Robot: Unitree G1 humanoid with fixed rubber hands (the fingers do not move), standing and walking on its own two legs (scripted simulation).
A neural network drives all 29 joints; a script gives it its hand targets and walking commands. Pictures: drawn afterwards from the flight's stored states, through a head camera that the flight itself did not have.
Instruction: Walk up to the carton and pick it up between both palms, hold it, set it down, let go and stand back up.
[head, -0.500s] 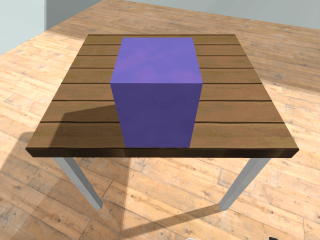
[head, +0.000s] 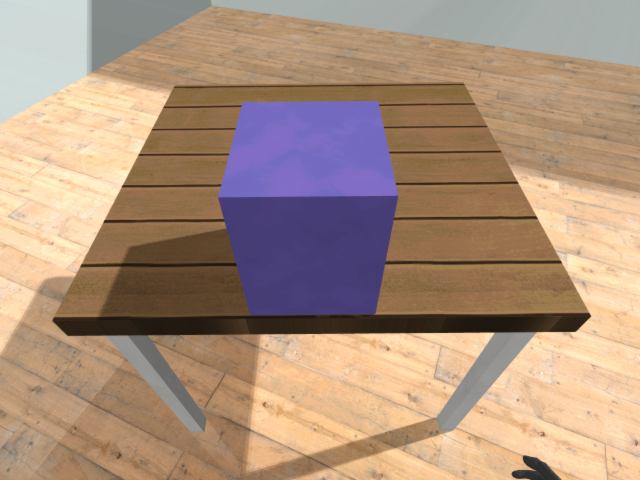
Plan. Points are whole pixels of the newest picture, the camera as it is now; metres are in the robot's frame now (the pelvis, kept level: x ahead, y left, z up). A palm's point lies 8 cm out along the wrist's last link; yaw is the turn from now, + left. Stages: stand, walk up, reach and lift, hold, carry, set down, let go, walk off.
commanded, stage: walk up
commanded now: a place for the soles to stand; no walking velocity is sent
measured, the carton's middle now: (311, 212) +0.49 +0.01 +0.06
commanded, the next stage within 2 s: stand in 1.80 s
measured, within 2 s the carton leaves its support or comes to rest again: neither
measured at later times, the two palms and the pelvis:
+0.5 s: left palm out of the picture +0.14 +0.31 -0.11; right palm out of the picture +0.10 -0.33 -0.12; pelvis +0.06 +0.00 -0.01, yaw -1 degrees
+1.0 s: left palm out of the picture +0.15 +0.31 -0.12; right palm out of the picture +0.15 -0.31 -0.12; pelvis +0.07 +0.00 -0.01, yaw -3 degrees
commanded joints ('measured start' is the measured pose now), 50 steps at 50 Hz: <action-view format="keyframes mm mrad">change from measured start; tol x32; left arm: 1 -52 224 45 -51 2 -20 11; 23 277 339 103 -129 5 -24 21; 50 -70 238 64 -128 17 -4 4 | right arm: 1 -34 -208 -39 -42 1 -18 -9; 50 37 -179 -50 -117 7 -10 -5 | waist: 1 -11 -36 -127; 50 -48 -85 -40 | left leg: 1 40 91 -96 -111 44 49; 13 -24 106 -143 -93 -297 112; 20 -46 72 -9 186 243 84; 23 -426 -46 -99 620 -360 73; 32 202 174 -281 -82 307 89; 50 -27 37 -106 29 24 33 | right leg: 1 47 -109 127 -101 124 -29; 8 -30 -87 169 -108 -367 -84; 17 -64 -43 73 105 121 -60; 22 416 -243 414 13 501 -273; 28 119 -220 202 22 535 -218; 35 -88 3 101 485 -428 -7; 50 -82 -158 152 -139 -133 -62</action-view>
